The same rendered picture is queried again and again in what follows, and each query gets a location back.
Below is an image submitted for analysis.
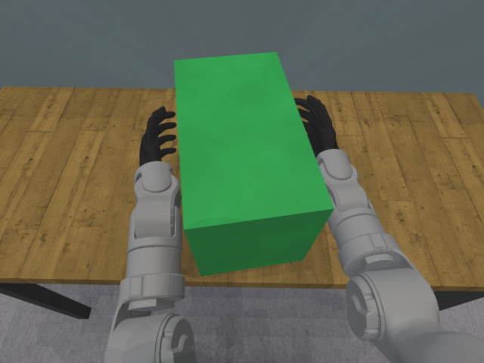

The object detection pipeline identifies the robot right upper arm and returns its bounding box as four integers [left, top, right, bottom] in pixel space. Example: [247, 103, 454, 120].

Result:
[346, 268, 484, 363]

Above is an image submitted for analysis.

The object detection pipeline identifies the right robot forearm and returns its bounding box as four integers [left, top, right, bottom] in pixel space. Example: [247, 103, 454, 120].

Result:
[316, 149, 440, 320]

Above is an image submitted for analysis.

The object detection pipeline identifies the carton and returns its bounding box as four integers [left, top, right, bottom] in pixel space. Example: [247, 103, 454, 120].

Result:
[174, 52, 334, 276]

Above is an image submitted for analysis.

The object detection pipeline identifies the robot left upper arm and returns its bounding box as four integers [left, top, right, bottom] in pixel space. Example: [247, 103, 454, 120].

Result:
[105, 313, 197, 363]

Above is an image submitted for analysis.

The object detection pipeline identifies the left robot hand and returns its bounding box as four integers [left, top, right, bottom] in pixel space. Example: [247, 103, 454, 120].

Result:
[139, 107, 176, 166]

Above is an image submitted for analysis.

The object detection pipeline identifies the left robot forearm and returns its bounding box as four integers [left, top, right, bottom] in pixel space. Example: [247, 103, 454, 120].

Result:
[104, 161, 185, 363]

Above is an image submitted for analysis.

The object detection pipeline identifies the right robot hand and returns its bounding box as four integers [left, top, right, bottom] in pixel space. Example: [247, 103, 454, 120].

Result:
[294, 95, 339, 158]

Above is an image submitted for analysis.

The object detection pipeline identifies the table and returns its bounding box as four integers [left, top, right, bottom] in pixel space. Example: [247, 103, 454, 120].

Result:
[0, 86, 484, 319]

